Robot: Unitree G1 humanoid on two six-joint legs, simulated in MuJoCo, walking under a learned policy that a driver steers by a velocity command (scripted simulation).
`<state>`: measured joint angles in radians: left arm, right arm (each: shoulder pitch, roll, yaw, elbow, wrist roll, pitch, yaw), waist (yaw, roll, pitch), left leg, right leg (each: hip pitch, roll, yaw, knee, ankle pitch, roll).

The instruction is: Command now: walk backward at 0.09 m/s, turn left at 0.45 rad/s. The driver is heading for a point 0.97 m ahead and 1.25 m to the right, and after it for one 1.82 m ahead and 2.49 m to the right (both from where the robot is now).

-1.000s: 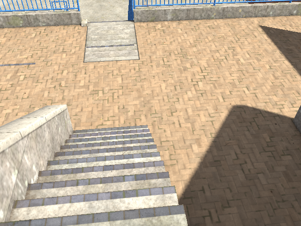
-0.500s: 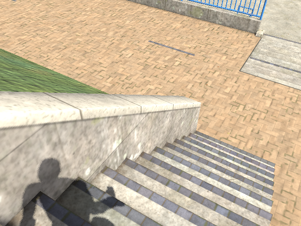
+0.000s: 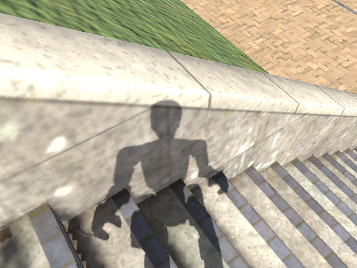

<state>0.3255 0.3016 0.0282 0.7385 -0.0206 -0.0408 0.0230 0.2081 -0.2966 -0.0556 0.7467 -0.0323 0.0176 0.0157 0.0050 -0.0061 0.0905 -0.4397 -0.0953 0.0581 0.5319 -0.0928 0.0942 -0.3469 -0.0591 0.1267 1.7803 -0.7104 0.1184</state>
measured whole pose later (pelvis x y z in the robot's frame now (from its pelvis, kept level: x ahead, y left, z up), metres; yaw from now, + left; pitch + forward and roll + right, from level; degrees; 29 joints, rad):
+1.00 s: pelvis +0.48 -0.13 -0.20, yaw -24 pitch +4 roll +4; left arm 0.04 0.40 0.10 0.52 -0.03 0.03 -0.01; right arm 0.17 -0.28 -0.07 0.79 0.00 0.00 -0.07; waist -0.02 -0.02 0.15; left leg -0.39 0.03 0.11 0.70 -0.37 -0.01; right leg -0.77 -0.01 0.10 1.22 -0.13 0.13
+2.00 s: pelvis +0.85 -0.50 -0.58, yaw -82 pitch +0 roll +1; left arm 0.38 0.22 0.03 0.69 -0.09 0.04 0.02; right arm 0.43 -0.26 -0.09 0.79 0.03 -0.07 0.03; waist -0.02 -0.05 -0.04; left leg -0.21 -0.03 0.03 0.74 -0.53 0.02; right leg -0.83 0.08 0.14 2.07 -0.56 -0.05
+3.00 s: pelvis +1.08 -1.00 -0.98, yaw -83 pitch +3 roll +1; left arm 0.05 0.19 0.01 0.59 -0.04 -0.09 0.03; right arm 0.57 -0.21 -0.04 0.90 0.01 -0.02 0.02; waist -0.09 -0.03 0.00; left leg -0.33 -0.13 -0.05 0.88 -0.58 0.08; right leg -0.96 -0.10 0.08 2.05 -0.58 0.03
